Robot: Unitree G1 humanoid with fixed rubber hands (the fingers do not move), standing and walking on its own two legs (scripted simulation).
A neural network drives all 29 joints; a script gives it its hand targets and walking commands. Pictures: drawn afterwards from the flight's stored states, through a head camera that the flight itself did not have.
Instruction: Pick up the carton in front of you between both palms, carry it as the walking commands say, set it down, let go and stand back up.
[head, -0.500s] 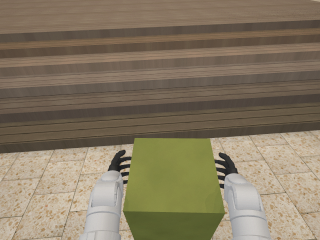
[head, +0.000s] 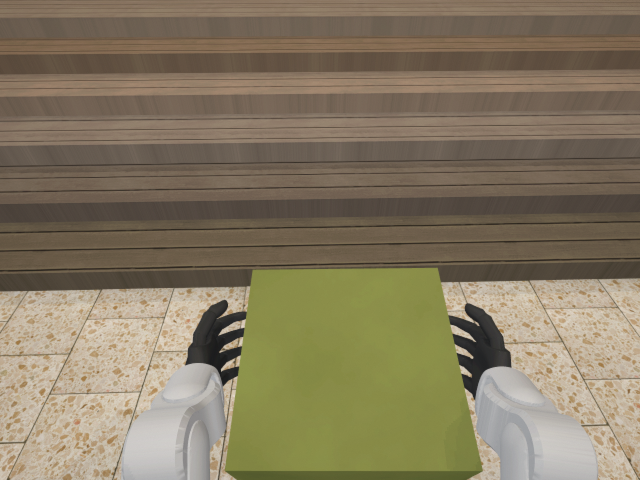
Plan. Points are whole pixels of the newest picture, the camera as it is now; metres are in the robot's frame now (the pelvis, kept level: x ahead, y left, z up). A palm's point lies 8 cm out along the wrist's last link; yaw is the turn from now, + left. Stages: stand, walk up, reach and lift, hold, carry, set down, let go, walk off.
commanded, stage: carry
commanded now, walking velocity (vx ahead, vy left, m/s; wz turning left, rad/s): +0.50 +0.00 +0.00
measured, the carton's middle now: (345, 393) +0.25 +0.01 +0.02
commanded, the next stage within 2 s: none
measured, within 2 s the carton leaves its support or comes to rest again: neither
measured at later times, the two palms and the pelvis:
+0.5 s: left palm (283, 218) +0.52 +0.11 +0.07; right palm (465, 225) +0.53 -0.19 +0.06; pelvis +0.30 -0.04 -0.01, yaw +1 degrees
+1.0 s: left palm (287, 102) +0.88 +0.14 +0.11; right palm (425, 104) +0.87 -0.16 +0.11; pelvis +0.60 -0.01 -0.01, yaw -1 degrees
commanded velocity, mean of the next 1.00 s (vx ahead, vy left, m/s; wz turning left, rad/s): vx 0.50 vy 0.00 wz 0.00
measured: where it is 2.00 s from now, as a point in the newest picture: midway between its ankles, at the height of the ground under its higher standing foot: (350, 284)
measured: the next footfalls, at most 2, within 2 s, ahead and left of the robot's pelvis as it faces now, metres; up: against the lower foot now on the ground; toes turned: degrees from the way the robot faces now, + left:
right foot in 0.42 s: +0.44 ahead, -0.13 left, +0.00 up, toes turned -14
left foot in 0.94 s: +0.73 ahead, +0.08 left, +0.00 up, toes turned +11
